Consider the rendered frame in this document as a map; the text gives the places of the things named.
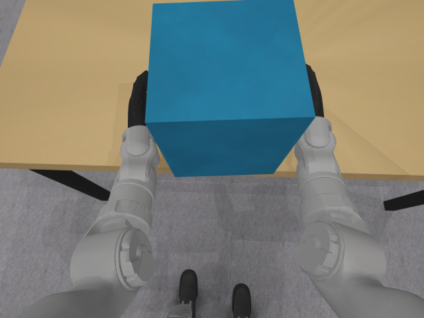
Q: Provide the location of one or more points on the left robot upper arm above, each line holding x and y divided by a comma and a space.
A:
107, 271

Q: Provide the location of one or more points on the robot right hand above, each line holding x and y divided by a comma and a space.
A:
315, 92

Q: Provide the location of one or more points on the table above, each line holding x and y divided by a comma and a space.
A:
68, 73

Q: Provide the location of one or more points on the right robot upper arm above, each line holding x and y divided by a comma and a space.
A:
347, 267

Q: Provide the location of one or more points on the robot right foot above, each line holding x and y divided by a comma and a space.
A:
241, 303

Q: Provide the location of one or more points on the robot left hand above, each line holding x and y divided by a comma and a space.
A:
137, 102

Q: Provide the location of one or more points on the left robot forearm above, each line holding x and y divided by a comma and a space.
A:
133, 191

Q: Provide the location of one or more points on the left robot shin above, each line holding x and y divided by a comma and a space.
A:
180, 311

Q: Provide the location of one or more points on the carton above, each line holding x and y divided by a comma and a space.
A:
228, 91

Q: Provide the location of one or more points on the right robot forearm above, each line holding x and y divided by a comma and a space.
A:
320, 182

